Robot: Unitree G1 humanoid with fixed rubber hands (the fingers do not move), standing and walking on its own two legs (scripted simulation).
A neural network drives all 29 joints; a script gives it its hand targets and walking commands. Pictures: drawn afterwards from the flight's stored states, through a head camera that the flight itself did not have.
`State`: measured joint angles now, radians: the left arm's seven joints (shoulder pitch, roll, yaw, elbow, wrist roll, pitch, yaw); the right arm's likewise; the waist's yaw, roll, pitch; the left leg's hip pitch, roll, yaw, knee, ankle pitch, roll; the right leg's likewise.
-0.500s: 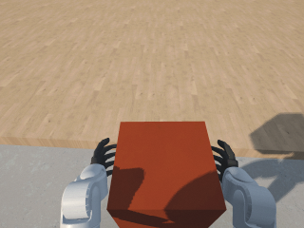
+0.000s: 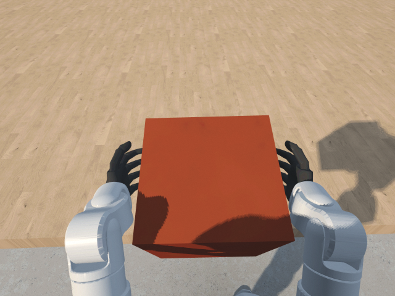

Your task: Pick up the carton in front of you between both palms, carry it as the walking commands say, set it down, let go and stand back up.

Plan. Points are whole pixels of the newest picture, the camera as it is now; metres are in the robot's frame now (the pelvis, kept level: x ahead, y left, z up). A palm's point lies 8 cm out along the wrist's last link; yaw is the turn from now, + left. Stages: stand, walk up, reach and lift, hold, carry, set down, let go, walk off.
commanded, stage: carry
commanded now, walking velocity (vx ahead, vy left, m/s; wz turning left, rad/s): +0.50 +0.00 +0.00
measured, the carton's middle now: (207, 196) +0.29 -0.01 +0.08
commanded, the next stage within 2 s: none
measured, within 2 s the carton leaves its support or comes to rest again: neither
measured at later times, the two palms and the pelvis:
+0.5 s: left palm (149, 72) +0.68 +0.14 +0.14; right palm (251, 72) +0.69 -0.16 +0.13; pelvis +0.32 -0.02 -0.01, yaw +1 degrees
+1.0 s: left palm (149, 26) +1.06 +0.18 +0.14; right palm (221, 21) +1.10 -0.12 +0.14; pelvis +0.72 -0.02 +0.03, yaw +2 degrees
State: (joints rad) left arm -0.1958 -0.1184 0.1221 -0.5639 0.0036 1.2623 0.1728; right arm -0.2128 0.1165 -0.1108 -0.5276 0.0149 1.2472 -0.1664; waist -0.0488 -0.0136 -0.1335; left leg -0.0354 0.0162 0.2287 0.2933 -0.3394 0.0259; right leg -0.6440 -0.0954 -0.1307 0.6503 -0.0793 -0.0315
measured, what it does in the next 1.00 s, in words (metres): climbs: right foot, then left foot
